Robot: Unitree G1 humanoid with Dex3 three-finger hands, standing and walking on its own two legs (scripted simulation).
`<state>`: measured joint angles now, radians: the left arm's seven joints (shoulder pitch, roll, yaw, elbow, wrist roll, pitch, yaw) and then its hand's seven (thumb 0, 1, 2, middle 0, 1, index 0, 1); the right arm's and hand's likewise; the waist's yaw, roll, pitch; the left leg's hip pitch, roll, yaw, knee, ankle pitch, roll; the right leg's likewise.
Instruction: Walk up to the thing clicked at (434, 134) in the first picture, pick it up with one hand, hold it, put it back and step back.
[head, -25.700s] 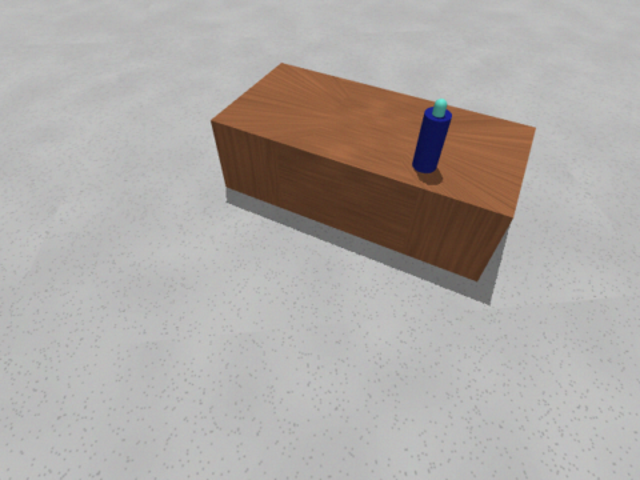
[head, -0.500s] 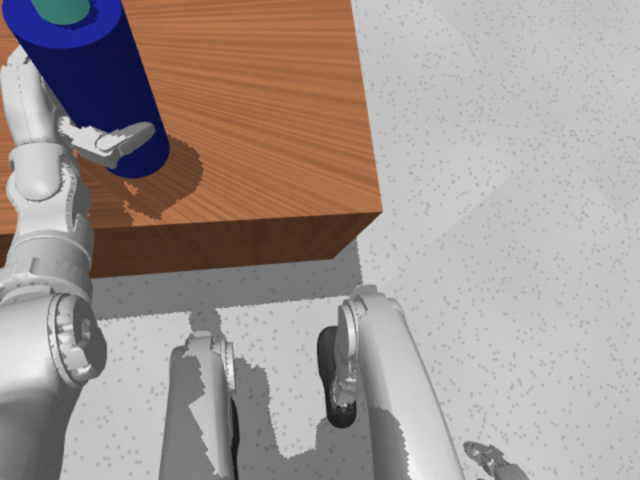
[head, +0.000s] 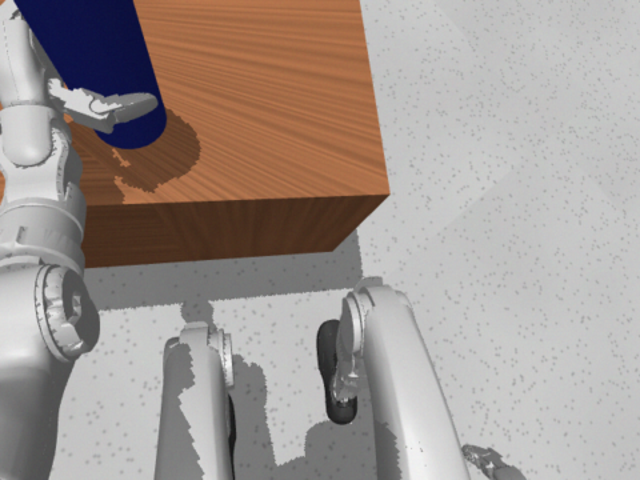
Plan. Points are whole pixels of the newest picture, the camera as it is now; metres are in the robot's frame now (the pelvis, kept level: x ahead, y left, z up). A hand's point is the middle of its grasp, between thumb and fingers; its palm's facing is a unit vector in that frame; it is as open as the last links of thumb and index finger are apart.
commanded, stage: open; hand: left
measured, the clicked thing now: (93, 37) +0.58 +0.14 +0.04
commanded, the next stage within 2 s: withdraw in 0.24 s
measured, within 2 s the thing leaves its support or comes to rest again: rests again in 0.62 s
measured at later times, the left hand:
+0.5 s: hand (83, 50) +0.58 +0.16 +0.02, palm faces +0.07 -1.00 -0.05, open 16.8 cm
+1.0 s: hand out of the picture +0.59 +0.24 +0.16, palm faces +0.15 -0.96 -0.23, open 17.4 cm
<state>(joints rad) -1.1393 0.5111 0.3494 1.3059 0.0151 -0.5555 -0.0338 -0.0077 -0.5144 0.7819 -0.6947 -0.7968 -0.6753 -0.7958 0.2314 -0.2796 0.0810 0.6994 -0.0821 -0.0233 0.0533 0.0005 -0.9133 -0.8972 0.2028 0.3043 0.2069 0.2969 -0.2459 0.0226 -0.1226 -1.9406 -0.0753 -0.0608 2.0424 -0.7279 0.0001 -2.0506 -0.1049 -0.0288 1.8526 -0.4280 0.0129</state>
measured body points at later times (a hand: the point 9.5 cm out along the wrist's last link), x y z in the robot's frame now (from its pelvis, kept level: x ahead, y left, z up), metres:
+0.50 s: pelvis +0.01 +0.00 +0.01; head +0.24 +0.03 +0.39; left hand +0.57 +0.21 +0.02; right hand +0.04 -0.27 -0.11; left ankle +0.06 +0.11 -0.42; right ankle +0.15 -0.14 -0.42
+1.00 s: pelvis +0.03 +0.01 +0.14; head +0.22 +0.03 +0.55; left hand +0.58 +0.29 +0.17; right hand +0.05 -0.26 +0.03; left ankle +0.06 +0.11 -0.42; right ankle +0.15 -0.14 -0.42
